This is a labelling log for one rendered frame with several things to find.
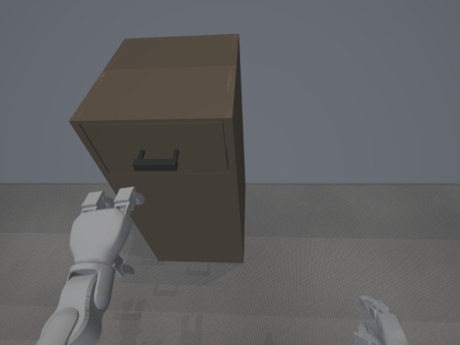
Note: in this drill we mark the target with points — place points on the cabinet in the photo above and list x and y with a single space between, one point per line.
186 216

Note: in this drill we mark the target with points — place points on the handle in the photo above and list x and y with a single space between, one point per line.
141 164

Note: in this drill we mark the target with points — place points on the robot left hand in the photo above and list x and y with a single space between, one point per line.
101 230

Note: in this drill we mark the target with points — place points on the robot right hand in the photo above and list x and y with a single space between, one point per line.
389 330

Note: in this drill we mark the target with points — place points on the drawer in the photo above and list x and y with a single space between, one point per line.
202 145

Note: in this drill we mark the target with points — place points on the left robot forearm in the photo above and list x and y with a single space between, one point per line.
83 301

